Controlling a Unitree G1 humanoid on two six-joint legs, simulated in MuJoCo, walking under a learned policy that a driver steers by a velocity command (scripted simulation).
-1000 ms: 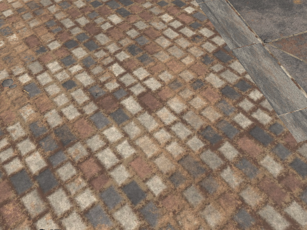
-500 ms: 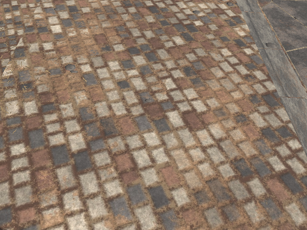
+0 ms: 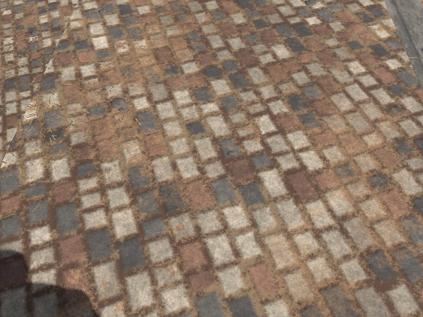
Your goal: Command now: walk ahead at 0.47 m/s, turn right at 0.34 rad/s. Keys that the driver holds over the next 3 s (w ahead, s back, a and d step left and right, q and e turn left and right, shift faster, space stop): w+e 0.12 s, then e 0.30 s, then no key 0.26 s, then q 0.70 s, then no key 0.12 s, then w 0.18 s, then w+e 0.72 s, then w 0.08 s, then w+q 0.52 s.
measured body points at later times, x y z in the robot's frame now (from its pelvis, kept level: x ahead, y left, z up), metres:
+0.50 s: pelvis +0.24 +0.02 +0.00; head +0.29 +0.02 +0.44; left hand +0.41 +0.29 -0.12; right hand +0.36 -0.27 -0.08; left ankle +0.36 +0.10 -0.73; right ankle +0.14 -0.09 -0.64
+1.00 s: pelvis +0.28 -0.01 -0.01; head +0.30 +0.00 +0.44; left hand +0.51 +0.21 -0.11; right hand +0.32 -0.31 -0.11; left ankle +0.32 +0.09 -0.73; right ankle +0.25 -0.12 -0.73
